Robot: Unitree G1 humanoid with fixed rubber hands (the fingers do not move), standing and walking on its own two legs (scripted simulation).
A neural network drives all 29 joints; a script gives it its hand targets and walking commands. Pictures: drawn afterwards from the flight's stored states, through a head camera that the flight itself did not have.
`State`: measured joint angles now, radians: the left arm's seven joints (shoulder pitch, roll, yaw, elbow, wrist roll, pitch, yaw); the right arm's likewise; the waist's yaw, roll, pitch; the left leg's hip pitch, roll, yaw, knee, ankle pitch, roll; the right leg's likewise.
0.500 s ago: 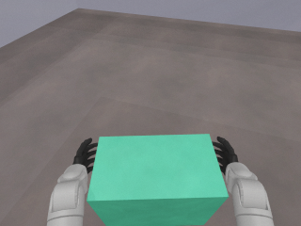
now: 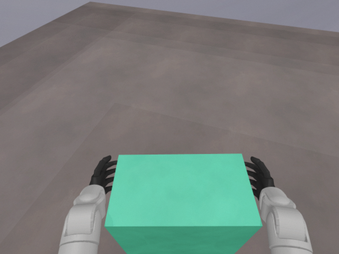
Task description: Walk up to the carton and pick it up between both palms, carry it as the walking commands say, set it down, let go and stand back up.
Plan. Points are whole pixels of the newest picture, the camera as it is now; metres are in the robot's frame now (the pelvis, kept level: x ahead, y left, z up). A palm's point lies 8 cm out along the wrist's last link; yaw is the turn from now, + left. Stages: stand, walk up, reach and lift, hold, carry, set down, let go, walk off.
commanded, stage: hold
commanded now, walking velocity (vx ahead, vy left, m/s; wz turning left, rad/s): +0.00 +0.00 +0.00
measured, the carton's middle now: (180, 207) +0.24 -0.03 -0.06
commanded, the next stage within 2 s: set down in 0.58 s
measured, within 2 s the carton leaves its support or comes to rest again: neither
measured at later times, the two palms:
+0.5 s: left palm (103, 178) +0.28 +0.14 +0.05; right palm (272, 186) +0.23 -0.24 +0.04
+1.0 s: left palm (106, 185) +0.30 +0.15 -0.01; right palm (260, 193) +0.23 -0.23 -0.01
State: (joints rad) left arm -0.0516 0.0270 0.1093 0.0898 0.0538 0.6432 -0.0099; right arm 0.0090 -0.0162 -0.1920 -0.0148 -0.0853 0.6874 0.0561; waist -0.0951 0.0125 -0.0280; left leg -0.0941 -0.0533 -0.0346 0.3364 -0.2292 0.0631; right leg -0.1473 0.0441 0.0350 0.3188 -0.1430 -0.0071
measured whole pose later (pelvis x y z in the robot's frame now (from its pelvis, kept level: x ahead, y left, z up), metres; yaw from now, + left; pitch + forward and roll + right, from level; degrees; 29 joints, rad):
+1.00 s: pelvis -0.01 +0.00 +0.00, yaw +2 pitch -1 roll -1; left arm -0.29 -0.03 0.27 0.52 0.25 0.48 -0.08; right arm -0.18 0.05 -0.37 0.32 -0.23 0.57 0.09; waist -0.13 0.02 -0.01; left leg -0.15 -0.08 -0.08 0.42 -0.25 0.06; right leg -0.17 0.04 0.05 0.37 -0.18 0.00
